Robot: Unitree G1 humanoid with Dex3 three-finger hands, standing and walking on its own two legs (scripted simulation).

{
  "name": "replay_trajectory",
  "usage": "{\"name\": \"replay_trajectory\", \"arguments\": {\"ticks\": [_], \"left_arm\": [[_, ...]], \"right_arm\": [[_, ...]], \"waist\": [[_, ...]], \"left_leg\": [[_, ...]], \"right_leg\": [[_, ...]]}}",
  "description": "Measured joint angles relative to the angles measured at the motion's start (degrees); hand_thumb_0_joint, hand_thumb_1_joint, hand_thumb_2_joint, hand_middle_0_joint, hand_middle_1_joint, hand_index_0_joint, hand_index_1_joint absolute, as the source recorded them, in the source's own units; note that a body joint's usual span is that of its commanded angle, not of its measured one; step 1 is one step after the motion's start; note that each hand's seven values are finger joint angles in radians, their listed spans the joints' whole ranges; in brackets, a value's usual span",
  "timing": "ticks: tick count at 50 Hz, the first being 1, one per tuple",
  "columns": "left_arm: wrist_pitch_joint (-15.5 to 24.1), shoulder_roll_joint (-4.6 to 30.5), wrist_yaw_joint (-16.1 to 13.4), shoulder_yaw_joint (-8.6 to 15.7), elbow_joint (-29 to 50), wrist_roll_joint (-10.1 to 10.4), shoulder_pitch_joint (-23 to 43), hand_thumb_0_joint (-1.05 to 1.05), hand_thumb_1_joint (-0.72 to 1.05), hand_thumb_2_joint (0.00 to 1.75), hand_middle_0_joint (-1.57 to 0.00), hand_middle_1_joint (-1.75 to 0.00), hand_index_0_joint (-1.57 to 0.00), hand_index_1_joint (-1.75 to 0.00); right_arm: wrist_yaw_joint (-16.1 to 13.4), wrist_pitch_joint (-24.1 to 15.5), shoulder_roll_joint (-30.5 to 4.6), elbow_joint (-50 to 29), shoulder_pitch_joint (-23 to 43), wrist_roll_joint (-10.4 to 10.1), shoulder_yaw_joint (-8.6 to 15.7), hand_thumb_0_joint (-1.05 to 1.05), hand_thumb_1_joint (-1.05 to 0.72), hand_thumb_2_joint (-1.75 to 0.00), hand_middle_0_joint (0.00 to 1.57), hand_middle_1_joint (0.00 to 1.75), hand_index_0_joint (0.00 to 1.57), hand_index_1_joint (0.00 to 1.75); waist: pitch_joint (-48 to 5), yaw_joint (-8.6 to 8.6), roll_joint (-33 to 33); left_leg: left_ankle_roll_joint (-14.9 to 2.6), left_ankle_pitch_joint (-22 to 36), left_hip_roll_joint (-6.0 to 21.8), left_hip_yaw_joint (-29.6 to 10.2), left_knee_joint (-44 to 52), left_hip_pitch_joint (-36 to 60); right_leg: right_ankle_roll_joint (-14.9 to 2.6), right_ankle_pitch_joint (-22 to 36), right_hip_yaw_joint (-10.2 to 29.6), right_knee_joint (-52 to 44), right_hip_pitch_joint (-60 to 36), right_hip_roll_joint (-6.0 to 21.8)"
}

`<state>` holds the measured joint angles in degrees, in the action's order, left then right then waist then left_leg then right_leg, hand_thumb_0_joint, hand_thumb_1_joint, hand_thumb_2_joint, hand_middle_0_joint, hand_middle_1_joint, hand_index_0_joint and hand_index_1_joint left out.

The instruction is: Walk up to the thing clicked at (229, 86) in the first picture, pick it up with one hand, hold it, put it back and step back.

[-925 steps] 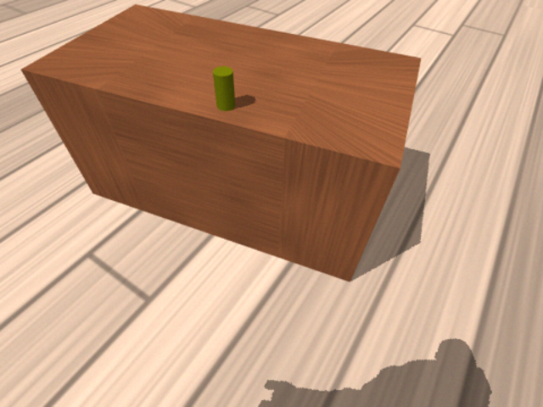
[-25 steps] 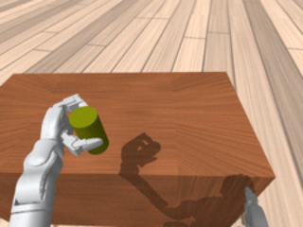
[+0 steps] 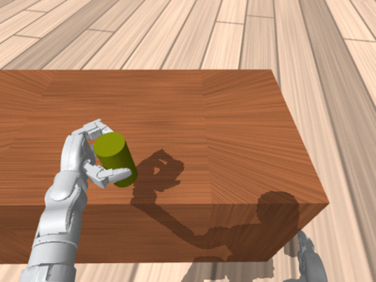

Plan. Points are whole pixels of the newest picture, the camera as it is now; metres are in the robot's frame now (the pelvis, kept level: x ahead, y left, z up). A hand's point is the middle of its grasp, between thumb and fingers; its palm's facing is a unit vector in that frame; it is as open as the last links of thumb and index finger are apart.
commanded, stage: crouch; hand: left
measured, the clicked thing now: (117, 161) +0.34 +0.14 +0.09
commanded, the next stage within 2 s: lower in 0.46 s
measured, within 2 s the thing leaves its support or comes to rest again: rests again in 1.42 s
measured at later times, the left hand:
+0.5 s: hand (117, 155) +0.38 +0.16 +0.05, palm faces +0.01 -1.00 +0.00, open 9.6 cm
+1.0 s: hand (124, 168) +0.39 +0.16 -0.01, palm faces +0.01 -1.00 +0.01, open 9.7 cm
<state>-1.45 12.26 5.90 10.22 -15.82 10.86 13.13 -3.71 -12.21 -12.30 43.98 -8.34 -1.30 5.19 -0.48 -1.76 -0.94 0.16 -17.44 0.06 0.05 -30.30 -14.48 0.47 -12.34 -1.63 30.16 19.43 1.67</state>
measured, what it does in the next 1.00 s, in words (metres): stands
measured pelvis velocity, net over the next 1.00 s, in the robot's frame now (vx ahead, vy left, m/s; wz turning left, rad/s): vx -0.01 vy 0.00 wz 0.00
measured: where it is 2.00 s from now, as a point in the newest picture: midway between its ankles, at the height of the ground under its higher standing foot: outside the picture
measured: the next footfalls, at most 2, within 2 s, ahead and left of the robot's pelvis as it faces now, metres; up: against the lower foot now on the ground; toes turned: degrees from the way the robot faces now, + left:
none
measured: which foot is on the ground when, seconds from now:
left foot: down 0.00-1.00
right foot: down 0.00-1.00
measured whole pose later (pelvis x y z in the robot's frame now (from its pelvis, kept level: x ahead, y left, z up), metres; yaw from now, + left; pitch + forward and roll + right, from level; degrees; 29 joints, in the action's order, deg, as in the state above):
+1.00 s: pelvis -0.01 +0.00 -0.04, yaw +0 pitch +13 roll +0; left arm 24.5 14.3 7.2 11.5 -46.4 9.2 25.3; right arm -0.7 -5.4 -12.8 22.1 -15.8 0.1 3.3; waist -4.9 -5.2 1.0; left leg 0.1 -25.5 0.4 -0.2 -51.9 -39.6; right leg 0.4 -18.8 -1.5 49.3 43.7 1.6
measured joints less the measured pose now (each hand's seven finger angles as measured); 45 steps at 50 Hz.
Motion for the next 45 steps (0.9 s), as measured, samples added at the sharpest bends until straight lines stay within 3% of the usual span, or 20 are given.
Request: {"name": "replay_trajectory", "arguments": {"ticks": [5,13,33,45], "left_arm": [[5.5,0.5,0.0,0.2,-5.7,-0.2,2.2,-0.03,-0.59,0.89,-0.93,-1.29,-0.98,-1.31],[10.7,1.1,1.0,-0.6,-12.6,-0.3,4.3,-0.03,-0.61,0.88,-0.94,-1.29,-0.99,-1.31],[18.6,1.1,0.6,-0.7,-22.9,-0.9,8.6,-0.03,-0.61,0.90,-0.93,-1.30,-0.98,-1.32],[23.9,1.9,1.7,1.0,-29.1,-1.2,11.1,-0.04,-0.61,0.91,-0.92,-1.32,-0.97,-1.35]], "right_arm": [[-0.3,1.7,-0.3,-1.2,-0.4,-0.2,0.0,-0.02,0.55,-0.05,0.06,0.06,0.05,0.05],[0.0,4.0,-0.5,-2.6,-0.5,-0.2,0.3,-0.01,0.54,-0.05,0.06,0.06,0.05,0.05],[1.4,5.9,0.0,-10.9,-3.8,-0.3,-0.5,-0.01,0.52,-0.06,0.06,0.06,0.05,0.05],[2.9,6.5,0.0,-18.3,-5.8,0.9,-1.6,-0.01,0.50,-0.06,0.06,0.06,0.05,0.05]], "waist": [[-0.7,-0.60,0.5],[-1.3,-0.52,0.2],[-3.6,-1.48,1.0],[-3.6,-2.87,1.6]], "left_leg": [[0.00,-0.8,0.2,0.2,-1.5,-1.7],[-0.19,-2.0,0.2,0.6,-4.1,-5.0],[-0.27,-5.2,0.1,0.4,-11.9,-13.4],[-0.12,-7.1,0.3,0.1,-18.9,-22.1]], "right_leg": [[0.00,-0.4,0.2,1.0,1.6,-0.2],[0.18,-1.2,0.7,3.1,4.8,-0.3],[0.22,-4.3,0.6,10.7,13.1,0.1],[0.01,-5.6,0.4,16.8,21.5,-0.1]]}}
